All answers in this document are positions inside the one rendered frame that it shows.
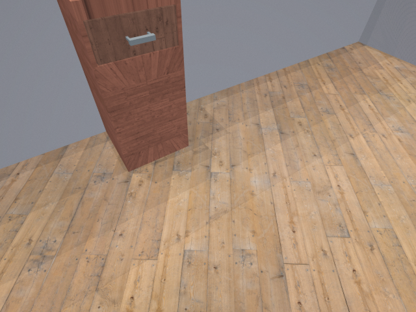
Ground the drawer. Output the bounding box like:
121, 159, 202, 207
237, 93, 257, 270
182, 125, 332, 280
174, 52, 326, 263
83, 5, 179, 65

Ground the handle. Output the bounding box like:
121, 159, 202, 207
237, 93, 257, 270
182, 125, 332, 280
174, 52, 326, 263
125, 32, 156, 46

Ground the cabinet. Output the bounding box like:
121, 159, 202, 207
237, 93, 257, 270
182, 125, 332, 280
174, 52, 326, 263
57, 0, 189, 172

